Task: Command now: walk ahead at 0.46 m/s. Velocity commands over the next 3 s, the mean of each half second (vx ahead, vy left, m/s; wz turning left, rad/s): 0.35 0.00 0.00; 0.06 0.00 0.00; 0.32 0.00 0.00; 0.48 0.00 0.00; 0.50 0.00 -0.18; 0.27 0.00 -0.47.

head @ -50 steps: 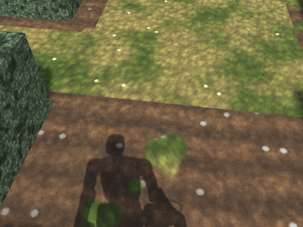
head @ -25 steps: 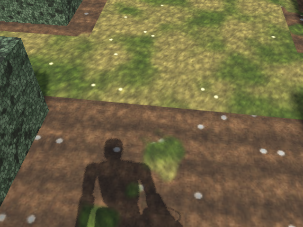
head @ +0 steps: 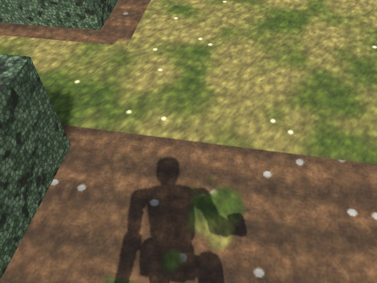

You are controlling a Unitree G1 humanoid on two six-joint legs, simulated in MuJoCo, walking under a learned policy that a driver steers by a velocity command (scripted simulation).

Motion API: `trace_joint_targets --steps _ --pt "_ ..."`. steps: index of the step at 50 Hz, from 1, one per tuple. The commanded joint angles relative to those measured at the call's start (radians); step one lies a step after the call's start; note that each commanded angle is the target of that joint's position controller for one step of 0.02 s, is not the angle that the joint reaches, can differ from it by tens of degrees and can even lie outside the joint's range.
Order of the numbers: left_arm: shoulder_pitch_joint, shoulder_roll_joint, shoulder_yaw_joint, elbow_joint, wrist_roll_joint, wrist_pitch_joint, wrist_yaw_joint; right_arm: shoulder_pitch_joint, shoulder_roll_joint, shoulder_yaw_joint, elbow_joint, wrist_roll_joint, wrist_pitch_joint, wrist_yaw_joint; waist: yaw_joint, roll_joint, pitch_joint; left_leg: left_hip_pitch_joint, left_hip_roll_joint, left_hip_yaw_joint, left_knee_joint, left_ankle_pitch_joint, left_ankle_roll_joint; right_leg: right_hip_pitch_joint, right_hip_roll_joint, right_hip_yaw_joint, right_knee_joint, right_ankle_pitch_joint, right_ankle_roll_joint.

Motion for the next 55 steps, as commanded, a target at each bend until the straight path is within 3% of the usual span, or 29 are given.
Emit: trace_joint_targets --steps 1,3,4,5,6,7,8,10,12,14,15,16,18,20,25,28,29,30,31,32,33,34,36,38,43,46,48,52,55 --pt "0.007 0.138 0.030 -0.026 -0.005 -0.010 0.000 0.022 -0.069 -0.017 -0.034 -0.002 -0.014 0.022 -0.086 -0.133 0.065 0.095 -0.017 0.022 0.102 -0.012 0.041 -0.102 -0.252 0.064 0.048 0.665 -0.119" --pt "-0.056 0.151 0.032 -0.055 -0.007 0.007 -0.002 0.145 -0.094 -0.035 0.003 -0.006 -0.032 0.036 -0.164 -0.131 0.017 0.283 -0.070 0.068 0.077 -0.129 0.085 -0.135 -0.248 0.045 0.245 0.971 -0.111" --pt "-0.103 0.154 0.032 -0.071 -0.010 0.008 -0.008 0.332 -0.129 -0.058 0.063 -0.002 -0.041 0.043 -0.254 -0.141 -0.059 0.524 -0.092 0.068 0.025 -0.128 0.114 -0.235 -0.226 0.053 0.465 1.022 -0.104" --pt "-0.144 0.146 0.027 -0.094 -0.014 -0.007 -0.018 0.495 -0.193 -0.080 0.111 0.002 -0.045 0.041 -0.336 -0.055 -0.120 0.770 -0.036 0.006 -0.088 -0.099 0.164 -0.425 -0.153 0.050 0.762 0.860 -0.074" --pt "-0.047 0.048 0.004 -0.100 -0.014 -0.025 -0.032 0.502 -0.226 -0.074 0.117 0.010 -0.042 0.038 -0.247 0.205 -0.180 0.920 0.214 -0.361 -0.190 -0.210 0.284 -0.682 -0.002 0.048 1.177 -0.124 -0.035" --pt "-0.011 0.051 0.003 -0.098 -0.062 -0.057 -0.043 0.457 -0.145 -0.042 0.082 0.010 -0.045 0.045 -0.208 0.269 -0.210 0.941 0.328 -0.671 -0.320 -0.122 0.391 -0.864 0.062 0.203 1.323 -0.288 -0.052" --pt "-0.144 0.132 0.028 -0.155 -0.100 -0.064 -0.039 0.394 -0.086 -0.030 0.089 0.015 -0.048 0.050 -0.194 0.177 -0.074 0.826 0.331 -0.662 -0.393 -0.170 0.369 -0.981 0.001 0.207 1.325 -0.195 -0.064" --pt "-0.203 0.150 0.042 -0.188 -0.074 -0.025 -0.012 0.224 -0.039 -0.001 0.048 0.008 -0.060 0.061 -0.099 -0.059 0.027 0.515 0.301 -0.486 -0.397 -0.088 0.298 -0.868 -0.096 0.183 1.223 -0.055 -0.045" --pt "-0.163 0.124 0.048 -0.198 -0.047 0.014 -0.002 0.158 -0.045 0.010 0.044 -0.002 -0.062 0.049 -0.024 -0.046 0.085 0.306 0.240 -0.341 -0.456 -0.048 0.240 -0.733 -0.151 0.165 1.019 -0.029 -0.019" --pt "-0.194 0.102 0.048 -0.213 -0.009 0.016 -0.003 0.215 -0.106 -0.007 0.082 -0.041 -0.053 0.013 -0.032 -0.062 0.063 0.252 0.191 -0.204 -0.426 0.172 0.218 -0.639 -0.132 0.085 0.908 0.144 0.009" --pt "-0.206 0.089 0.043 -0.221 -0.005 0.010 -0.011 0.247 -0.104 -0.007 0.097 -0.032 -0.049 -0.006 -0.031 -0.056 0.042 0.271 0.164 -0.146 -0.408 0.249 0.200 -0.643 -0.136 0.069 0.843 0.240 0.010" --pt "-0.327 0.111 0.051 -0.267 -0.027 -0.006 -0.019 0.303 -0.076 0.003 0.110 -0.012 -0.057 -0.033 -0.074 -0.002 0.080 0.370 0.119 -0.116 -0.402 0.088 0.158 -0.774 -0.137 0.090 0.719 0.359 0.007" --pt "-0.421 0.088 0.040 -0.298 -0.001 -0.017 -0.043 0.317 -0.075 0.003 0.106 0.015 -0.049 -0.068 -0.117 -0.004 0.047 0.273 0.005 -0.013 -0.341 -0.162 0.101 -0.563 -0.079 0.036 0.351 0.746 -0.001" --pt "-0.454 0.085 0.039 -0.321 -0.008 -0.006 -0.069 0.354 -0.093 0.000 0.113 0.007 -0.037 -0.077 -0.132 0.027 0.009 0.218 0.033 -0.030 -0.265 -0.276 0.087 -0.419 -0.052 0.046 0.300 0.922 -0.002" --pt "-0.504 0.121 0.025 -0.344 -0.031 0.027 -0.098 0.434 -0.029 0.007 0.090 0.002 0.010 -0.089 -0.173 -0.009 0.067 0.398 0.070 -0.100 0.092 -0.445 0.060 -0.522 -0.145 0.136 0.092 0.913 0.004" --pt "-0.111 0.169 0.051 -0.168 -0.007 0.017 -0.091 0.493 -0.005 0.013 0.112 -0.024 0.036 -0.066 -0.036 -0.152 -0.073 0.259 -0.037 -0.010 0.596 -0.500 0.010 -0.059 -0.154 0.043 0.037 1.164 -0.005" --pt "0.016 0.207 0.051 -0.127 0.003 0.021 -0.085 0.548 0.040 0.017 0.121 -0.029 0.030 -0.051 -0.003 -0.301 -0.188 0.013 -0.128 0.025 0.993 -1.023 -0.043 0.217 -0.272 0.124 0.273 1.665 -0.044" --pt "-0.017 0.263 0.059 -0.122 -0.007 0.020 -0.083 0.695 0.043 0.032 0.121 0.022 0.023 -0.039 -0.081 -0.387 -0.277 -0.226 -0.110 -0.158 1.152 -0.982 -0.061 0.413 -0.404 0.246 0.495 1.690 -0.139" --pt "-0.126 0.241 0.062 -0.164 -0.024 0.036 -0.081 0.697 -0.025 0.026 0.104 0.026 0.010 -0.036 -0.092 -0.307 -0.359 -0.253 -0.035 -0.193 1.129 -0.876 -0.071 0.347 -0.428 0.327 0.471 1.502 -0.191" --pt "-0.224 0.185 0.044 -0.202 -0.016 0.050 -0.076 0.615 -0.048 0.022 0.084 0.028 0.017 -0.042 -0.112 -0.185 -0.340 -0.223 0.005 -0.191 1.131 -0.813 -0.089 0.193 -0.434 0.360 0.405 1.244 -0.219" --pt "-0.337 0.197 0.038 -0.222 -0.008 0.051 -0.066 0.564 -0.011 0.033 0.052 0.030 0.037 -0.057 -0.170 -0.079 -0.345 -0.190 0.057 -0.161 1.102 -0.699 -0.104 0.024 -0.504 0.496 0.283 0.796 -0.266" --pt "-0.439 0.182 0.031 -0.288 0.004 0.041 -0.049 0.470 -0.049 0.016 0.054 0.024 0.059 -0.080 -0.154 0.045 -0.239 -0.091 0.064 -0.164 0.899 -0.447 -0.107 -0.255 -0.480 0.486 0.145 0.493 -0.277" --pt "-0.450 0.153 0.017 -0.261 0.027 0.023 -0.033 0.421 -0.044 0.005 0.047 -0.021 0.088 -0.099 -0.162 -0.072 -0.136 0.058 0.071 -0.152 0.802 -0.382 -0.113 -0.475 -0.383 0.404 0.108 0.502 -0.219" --pt "-0.354 0.143 0.022 -0.222 0.021 0.014 -0.009 0.403 -0.009 -0.002 0.039 -0.046 0.074 -0.105 -0.142 -0.120 -0.068 0.111 0.071 -0.139 0.444 -0.250 -0.137 -0.481 -0.249 0.236 0.103 0.494 -0.174" --pt "-0.280 0.121 0.032 -0.197 0.006 0.058 0.005 0.316 0.020 -0.003 0.029 -0.013 0.094 -0.097 -0.090 -0.171 -0.080 0.310 0.011 -0.064 -0.029 -0.311 -0.133 -0.413 -0.210 0.237 0.060 0.122 -0.112" --pt "-0.275 0.090 0.025 -0.190 0.002 0.064 -0.010 0.330 0.021 -0.005 0.050 -0.049 0.098 -0.082 -0.111 -0.104 0.023 0.440 0.043 -0.088 -0.189 -0.177 -0.090 -0.525 -0.176 0.266 0.023 -0.157 -0.043" --pt "-0.237 0.105 0.035 -0.186 0.001 0.062 -0.015 0.340 -0.045 -0.026 0.069 -0.029 0.092 -0.076 -0.079 -0.011 0.058 0.465 0.056 -0.082 -0.170 -0.232 -0.062 -0.549 -0.113 0.218 0.003 -0.137 0.002" --pt "-0.275 0.139 0.058 -0.193 -0.010 0.085 0.011 0.319 -0.007 -0.033 0.088 -0.026 0.063 -0.074 -0.092 -0.010 0.035 0.327 -0.018 -0.009 -0.167 -0.419 -0.071 -0.396 -0.070 0.144 0.092 -0.246 -0.038" --pt "-0.184 0.174 0.080 -0.183 -0.028 0.077 0.015 0.270 0.017 -0.030 0.065 -0.010 0.024 -0.068 -0.053 -0.076 0.061 0.145 -0.025 0.014 -0.041 -0.487 -0.024 -0.303 -0.206 0.320 0.059 -0.448 -0.140"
